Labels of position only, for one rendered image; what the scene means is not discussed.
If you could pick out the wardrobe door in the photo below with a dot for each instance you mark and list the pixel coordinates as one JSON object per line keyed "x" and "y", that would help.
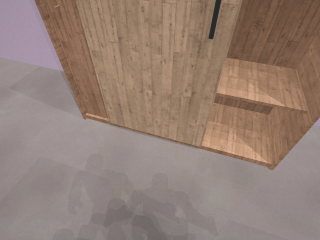
{"x": 156, "y": 67}
{"x": 69, "y": 29}

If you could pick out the handle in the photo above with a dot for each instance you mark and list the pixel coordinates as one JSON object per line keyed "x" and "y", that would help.
{"x": 51, "y": 5}
{"x": 214, "y": 18}

